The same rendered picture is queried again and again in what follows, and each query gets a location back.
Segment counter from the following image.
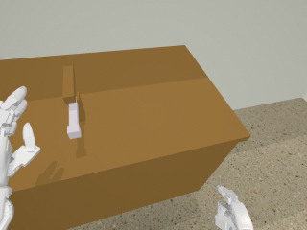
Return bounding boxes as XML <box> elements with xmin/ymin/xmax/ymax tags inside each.
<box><xmin>0</xmin><ymin>45</ymin><xmax>251</xmax><ymax>230</ymax></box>

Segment tap lever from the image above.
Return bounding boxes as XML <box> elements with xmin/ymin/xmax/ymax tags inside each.
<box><xmin>67</xmin><ymin>97</ymin><xmax>82</xmax><ymax>139</ymax></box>

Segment left robot hand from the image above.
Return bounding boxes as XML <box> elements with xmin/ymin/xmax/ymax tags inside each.
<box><xmin>0</xmin><ymin>85</ymin><xmax>40</xmax><ymax>186</ymax></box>

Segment left robot forearm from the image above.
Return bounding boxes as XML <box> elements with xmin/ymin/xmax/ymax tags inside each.
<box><xmin>0</xmin><ymin>186</ymin><xmax>14</xmax><ymax>230</ymax></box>

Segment right robot hand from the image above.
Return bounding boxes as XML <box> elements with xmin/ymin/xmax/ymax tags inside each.
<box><xmin>215</xmin><ymin>185</ymin><xmax>254</xmax><ymax>230</ymax></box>

